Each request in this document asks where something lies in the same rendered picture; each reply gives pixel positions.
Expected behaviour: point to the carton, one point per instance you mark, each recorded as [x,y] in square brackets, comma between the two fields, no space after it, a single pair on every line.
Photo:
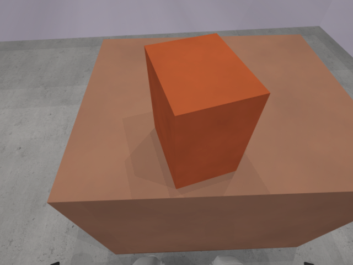
[206,104]

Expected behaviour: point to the pedestal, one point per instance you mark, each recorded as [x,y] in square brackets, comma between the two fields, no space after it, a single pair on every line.
[293,184]

